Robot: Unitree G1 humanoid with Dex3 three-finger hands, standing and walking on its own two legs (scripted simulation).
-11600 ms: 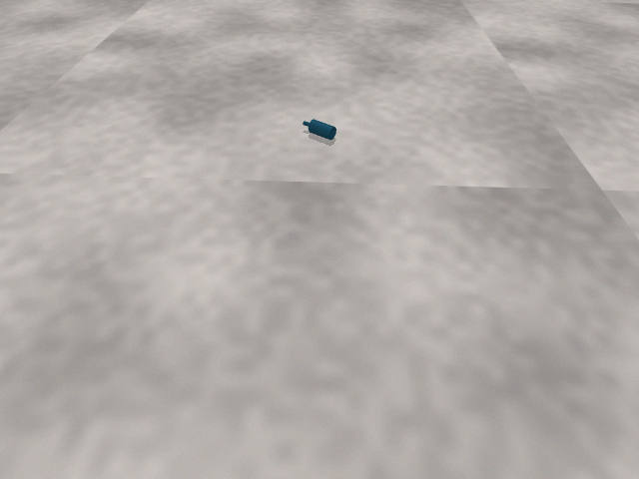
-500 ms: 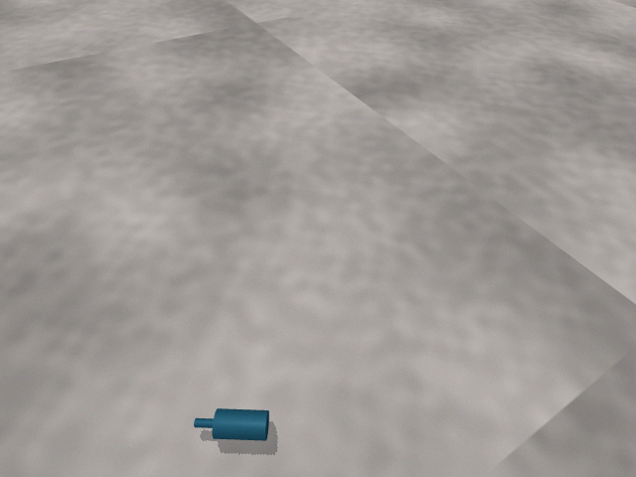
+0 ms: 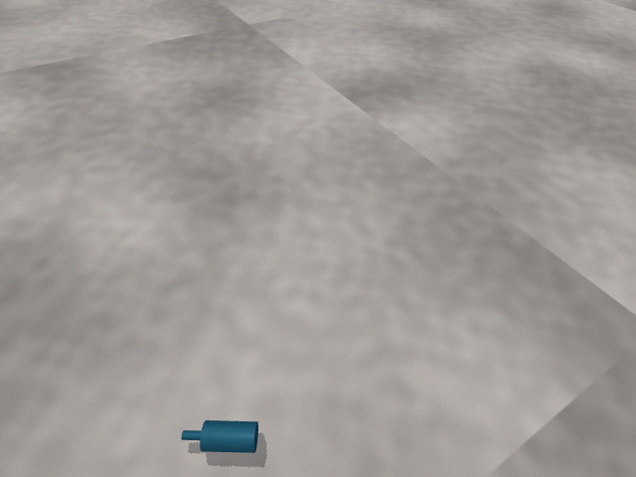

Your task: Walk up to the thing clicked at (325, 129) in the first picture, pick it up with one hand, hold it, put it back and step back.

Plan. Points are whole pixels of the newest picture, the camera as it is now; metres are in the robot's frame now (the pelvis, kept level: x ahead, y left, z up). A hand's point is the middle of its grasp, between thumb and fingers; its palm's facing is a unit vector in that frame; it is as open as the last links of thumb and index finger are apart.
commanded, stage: walk up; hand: left
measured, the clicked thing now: (219, 436) +0.41 +0.28 -0.74
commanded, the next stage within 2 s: stand in 1.54 s
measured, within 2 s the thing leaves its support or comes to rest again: neither
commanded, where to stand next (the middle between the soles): +0.02 +0.02 m, yaw +0 degrees
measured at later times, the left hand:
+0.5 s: hand out of the picture +0.05 +0.27 -0.15, palm faces +0.00 -0.95 -0.33, open 7.4 cm
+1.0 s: hand out of the picture +0.04 +0.27 -0.15, palm faces -0.01 -0.94 -0.33, open 7.4 cm
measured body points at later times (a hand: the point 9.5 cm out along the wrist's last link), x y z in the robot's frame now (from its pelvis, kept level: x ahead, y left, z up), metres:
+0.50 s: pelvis -0.02 +0.02 +0.01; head -0.02 +0.03 +0.46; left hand +0.05 +0.32 -0.13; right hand +0.06 -0.28 -0.12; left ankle -0.02 +0.14 -0.74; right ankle -0.04 -0.11 -0.74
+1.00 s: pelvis -0.03 +0.02 +0.01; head -0.02 +0.02 +0.46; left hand +0.04 +0.32 -0.13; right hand +0.04 -0.27 -0.13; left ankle -0.02 +0.14 -0.74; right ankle -0.04 -0.11 -0.74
